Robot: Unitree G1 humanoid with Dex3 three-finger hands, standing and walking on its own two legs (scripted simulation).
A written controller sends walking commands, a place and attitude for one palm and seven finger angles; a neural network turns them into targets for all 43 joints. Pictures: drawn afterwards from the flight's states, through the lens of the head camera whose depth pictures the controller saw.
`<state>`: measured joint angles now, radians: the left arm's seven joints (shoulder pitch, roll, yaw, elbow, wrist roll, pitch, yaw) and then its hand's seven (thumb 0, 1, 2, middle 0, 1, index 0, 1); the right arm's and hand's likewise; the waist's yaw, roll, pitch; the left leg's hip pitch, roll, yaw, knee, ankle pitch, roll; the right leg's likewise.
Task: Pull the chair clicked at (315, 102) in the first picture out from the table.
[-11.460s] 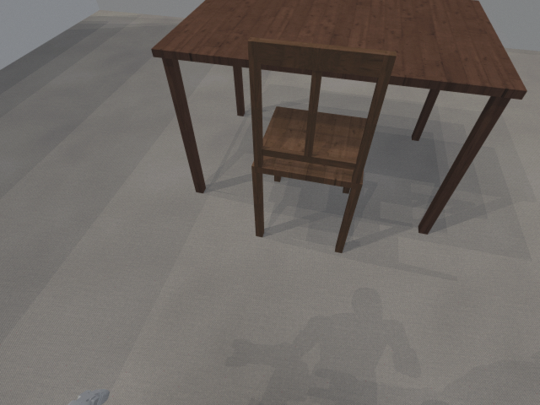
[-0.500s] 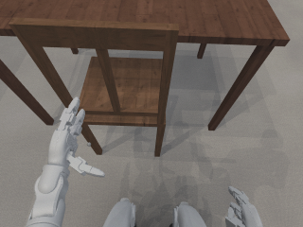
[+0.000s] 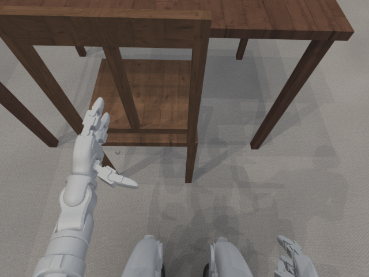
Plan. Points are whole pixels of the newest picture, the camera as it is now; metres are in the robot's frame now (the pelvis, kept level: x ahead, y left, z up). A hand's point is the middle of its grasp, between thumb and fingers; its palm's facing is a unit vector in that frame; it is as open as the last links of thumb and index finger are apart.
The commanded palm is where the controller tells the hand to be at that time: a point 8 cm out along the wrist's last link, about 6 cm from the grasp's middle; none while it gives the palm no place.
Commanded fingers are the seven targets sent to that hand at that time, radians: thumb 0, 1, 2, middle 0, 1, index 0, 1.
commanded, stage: aim the fingers beside a spindle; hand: left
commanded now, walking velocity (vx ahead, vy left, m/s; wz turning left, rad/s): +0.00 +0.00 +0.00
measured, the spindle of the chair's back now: (125, 94) +0.53 +0.16 +0.01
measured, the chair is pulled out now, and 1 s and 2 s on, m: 0.00 0.00 0.00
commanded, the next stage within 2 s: push the fingers through the gap in 0.80 s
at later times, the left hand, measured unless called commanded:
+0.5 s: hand (120, 146) +0.38 +0.15 +0.02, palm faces -0.01 -1.00 -0.04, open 16.9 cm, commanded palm +0.36 +0.20 +0.02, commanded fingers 0.00 -0.50 0.30 -0.06 -0.08 -0.06 -0.08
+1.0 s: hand (118, 149) +0.38 +0.15 +0.01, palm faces +0.00 -1.00 -0.03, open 16.9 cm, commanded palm +0.36 +0.21 +0.02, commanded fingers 0.00 -0.50 0.30 -0.06 -0.08 -0.06 -0.08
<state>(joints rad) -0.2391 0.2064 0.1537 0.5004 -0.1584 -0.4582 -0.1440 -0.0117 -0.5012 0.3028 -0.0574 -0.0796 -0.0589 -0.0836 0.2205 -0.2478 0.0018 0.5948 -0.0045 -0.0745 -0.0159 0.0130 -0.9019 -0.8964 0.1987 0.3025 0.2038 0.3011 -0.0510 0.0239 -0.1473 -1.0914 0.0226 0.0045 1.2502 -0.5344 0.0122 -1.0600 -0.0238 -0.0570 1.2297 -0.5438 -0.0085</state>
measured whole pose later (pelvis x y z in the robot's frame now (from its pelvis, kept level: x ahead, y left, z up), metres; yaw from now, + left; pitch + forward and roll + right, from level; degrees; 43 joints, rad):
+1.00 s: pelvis -0.01 +0.00 -0.01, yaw +0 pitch +22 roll -2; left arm -0.32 0.21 0.17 0.60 -0.14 -0.51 -0.11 -0.01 -0.50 0.30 -0.06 -0.08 -0.06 -0.08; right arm 0.21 -0.24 0.00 0.59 -0.01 -0.02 0.00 0.01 -0.90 -0.90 0.20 0.30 0.20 0.30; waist -0.06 0.02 -0.15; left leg -1.14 0.02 0.00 1.29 -0.54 0.02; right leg -1.11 -0.02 -0.06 1.26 -0.54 0.00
